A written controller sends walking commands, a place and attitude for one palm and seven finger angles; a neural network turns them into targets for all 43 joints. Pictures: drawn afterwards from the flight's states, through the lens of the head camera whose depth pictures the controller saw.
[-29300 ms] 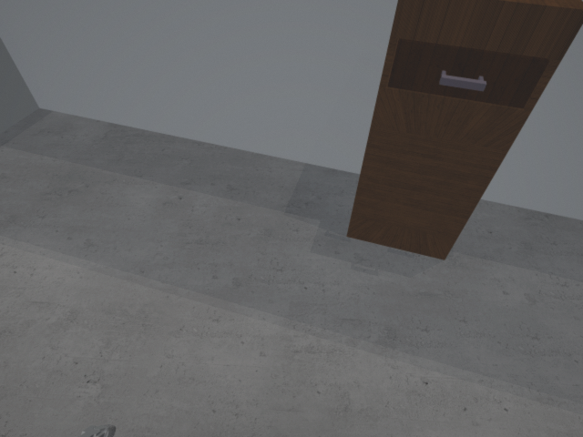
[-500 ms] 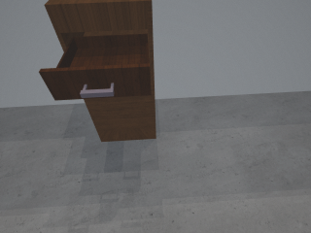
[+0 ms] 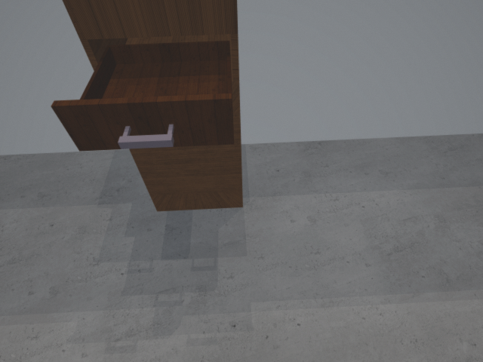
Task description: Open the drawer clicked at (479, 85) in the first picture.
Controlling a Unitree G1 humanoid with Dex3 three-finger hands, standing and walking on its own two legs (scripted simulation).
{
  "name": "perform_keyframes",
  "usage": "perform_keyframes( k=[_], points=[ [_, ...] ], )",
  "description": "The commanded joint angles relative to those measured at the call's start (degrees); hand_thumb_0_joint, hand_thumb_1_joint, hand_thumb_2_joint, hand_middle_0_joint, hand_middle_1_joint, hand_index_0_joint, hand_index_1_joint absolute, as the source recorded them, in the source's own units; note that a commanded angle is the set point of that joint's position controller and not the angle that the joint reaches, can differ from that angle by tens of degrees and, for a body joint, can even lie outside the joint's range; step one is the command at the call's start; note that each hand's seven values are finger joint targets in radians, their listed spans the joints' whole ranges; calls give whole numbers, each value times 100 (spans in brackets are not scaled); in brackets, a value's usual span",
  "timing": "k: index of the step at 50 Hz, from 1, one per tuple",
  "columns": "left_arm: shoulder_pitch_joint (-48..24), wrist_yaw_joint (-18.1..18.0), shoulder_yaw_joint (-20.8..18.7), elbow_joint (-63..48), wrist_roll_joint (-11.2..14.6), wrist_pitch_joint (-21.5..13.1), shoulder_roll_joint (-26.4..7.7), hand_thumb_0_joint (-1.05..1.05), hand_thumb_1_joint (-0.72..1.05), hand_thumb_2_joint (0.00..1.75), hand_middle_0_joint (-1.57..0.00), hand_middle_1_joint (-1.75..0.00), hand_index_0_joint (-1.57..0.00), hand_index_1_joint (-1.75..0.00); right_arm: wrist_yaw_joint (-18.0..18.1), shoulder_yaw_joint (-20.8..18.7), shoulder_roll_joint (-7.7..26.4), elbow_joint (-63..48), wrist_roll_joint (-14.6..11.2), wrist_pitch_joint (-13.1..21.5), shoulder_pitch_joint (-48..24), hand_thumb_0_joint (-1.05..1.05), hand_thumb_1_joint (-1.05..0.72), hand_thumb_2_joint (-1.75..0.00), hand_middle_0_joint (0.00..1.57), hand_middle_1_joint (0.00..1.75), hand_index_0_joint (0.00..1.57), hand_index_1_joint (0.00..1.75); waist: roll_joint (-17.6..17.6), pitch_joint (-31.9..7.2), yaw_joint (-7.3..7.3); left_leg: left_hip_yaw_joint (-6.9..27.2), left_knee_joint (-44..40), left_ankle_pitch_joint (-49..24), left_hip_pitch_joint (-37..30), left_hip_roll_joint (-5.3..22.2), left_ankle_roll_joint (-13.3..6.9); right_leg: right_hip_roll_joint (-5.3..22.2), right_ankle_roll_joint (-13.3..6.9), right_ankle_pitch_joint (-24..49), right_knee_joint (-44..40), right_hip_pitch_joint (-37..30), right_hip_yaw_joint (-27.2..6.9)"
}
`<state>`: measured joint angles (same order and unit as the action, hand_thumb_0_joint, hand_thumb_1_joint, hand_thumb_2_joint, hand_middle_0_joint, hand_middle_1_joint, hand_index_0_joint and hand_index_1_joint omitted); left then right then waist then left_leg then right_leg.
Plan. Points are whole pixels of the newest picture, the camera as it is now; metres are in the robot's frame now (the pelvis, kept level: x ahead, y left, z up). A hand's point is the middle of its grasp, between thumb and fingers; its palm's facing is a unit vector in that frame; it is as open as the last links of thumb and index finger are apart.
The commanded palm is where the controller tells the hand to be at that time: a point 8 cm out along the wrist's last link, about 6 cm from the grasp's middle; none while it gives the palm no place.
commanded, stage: look to check the result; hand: left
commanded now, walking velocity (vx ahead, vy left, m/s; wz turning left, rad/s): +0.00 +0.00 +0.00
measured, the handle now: (148, 135) +0.56 +0.25 +0.02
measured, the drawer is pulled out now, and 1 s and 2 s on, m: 0.30 0.30 0.30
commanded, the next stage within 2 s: stand and wait in 0.22 s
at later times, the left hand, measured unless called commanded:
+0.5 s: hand out of the picture +0.10 +0.23 -0.15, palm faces -0.01 -0.95 -0.32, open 7.4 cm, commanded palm none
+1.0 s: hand out of the picture +0.11 +0.24 -0.15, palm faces -0.03 -0.94 -0.34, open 7.4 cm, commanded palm none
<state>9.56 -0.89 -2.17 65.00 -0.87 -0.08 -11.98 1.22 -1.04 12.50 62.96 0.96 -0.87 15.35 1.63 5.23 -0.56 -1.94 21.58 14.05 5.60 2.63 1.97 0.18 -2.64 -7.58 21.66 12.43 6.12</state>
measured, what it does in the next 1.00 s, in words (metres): stands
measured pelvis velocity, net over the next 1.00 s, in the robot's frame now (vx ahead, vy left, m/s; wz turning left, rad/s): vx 0.02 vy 0.00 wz -0.01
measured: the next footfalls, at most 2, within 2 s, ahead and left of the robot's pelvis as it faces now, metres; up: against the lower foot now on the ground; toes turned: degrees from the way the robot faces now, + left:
none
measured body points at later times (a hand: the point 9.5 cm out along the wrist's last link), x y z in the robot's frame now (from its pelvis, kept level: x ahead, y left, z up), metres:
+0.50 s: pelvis +0.01 +0.00 +0.00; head +0.04 -0.02 +0.45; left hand +0.10 +0.28 -0.13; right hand +0.06 -0.27 -0.15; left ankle -0.03 +0.14 -0.74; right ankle +0.05 -0.09 -0.74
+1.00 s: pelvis +0.02 +0.00 +0.00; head +0.05 -0.01 +0.45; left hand +0.11 +0.29 -0.13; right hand +0.07 -0.28 -0.15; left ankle -0.03 +0.14 -0.74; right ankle +0.05 -0.09 -0.74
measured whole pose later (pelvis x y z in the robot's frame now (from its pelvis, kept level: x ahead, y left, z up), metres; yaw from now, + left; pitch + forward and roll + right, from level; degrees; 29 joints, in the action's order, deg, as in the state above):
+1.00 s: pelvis +0.02 +0.00 +0.00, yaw -1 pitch -1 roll +0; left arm 4.3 -0.2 -1.4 64.8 -0.9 -0.8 -17.3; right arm 0.4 -0.3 18.3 62.9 0.8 -0.5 8.6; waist 1.8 4.6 -0.7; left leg -2.7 16.4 13.1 1.9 2.8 2.0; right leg -0.3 -2.3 -7.3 18.3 9.8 5.5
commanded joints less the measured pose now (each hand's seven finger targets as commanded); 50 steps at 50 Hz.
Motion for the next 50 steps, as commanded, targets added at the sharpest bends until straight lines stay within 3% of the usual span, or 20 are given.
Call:
perform_keyframes(
  k=[1,29,40,42,50],
  points=[
    [-2,-80,-181,-273,4,-115,-1000,0,90,90,-20,-30,-20,-30,41,-128,723,-157,8,84,213,0,-90,-90,20,30,20,30,3,-346,16,324,-451,-531,376,378,-295,701,-55,58,-522,-598,-778],
    [-579,-43,-186,-374,2,-192,-1561,0,90,90,-20,-30,-20,-30,-3,-158,1397,-274,1,123,-542,0,-90,-90,20,30,20,30,-132,-596,0,332,-686,-777,36,465,-263,729,-28,685,-595,-820,-865],
    [-641,-27,-184,-376,-1,-184,-1666,0,90,90,-20,-30,-20,-30,-12,-145,1505,-273,-8,119,-620,0,-90,-90,20,30,20,30,-136,-571,5,332,-758,-672,-13,488,-270,703,-13,437,-687,-787,-890],
    [-669,-26,-169,-367,0,-186,-1677,0,90,90,-20,-30,-20,-30,-17,-146,1549,-264,2,132,-643,0,-90,-90,20,30,20,30,-22,-614,7,337,-755,-744,5,488,-264,731,-11,541,-658,-835,-884],
    [-671,-30,-173,-394,1,-202,-1733,0,90,90,-20,-30,-20,-30,-7,-143,1583,-283,-20,140,-660,0,-90,-90,20,30,20,30,-169,-695,6,342,-771,-906,-89,513,-263,716,-13,856,-611,-902,-854]
  ],
)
